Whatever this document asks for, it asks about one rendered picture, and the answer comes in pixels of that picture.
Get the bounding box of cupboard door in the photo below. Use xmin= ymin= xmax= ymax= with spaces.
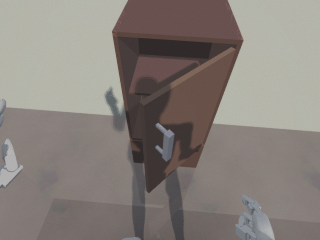
xmin=139 ymin=47 xmax=236 ymax=193

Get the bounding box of right robot hand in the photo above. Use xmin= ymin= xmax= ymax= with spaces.
xmin=235 ymin=194 xmax=275 ymax=240

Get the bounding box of left robot hand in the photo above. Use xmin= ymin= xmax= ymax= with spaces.
xmin=0 ymin=99 xmax=23 ymax=189

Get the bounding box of handle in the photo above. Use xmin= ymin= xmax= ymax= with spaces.
xmin=155 ymin=123 xmax=175 ymax=162

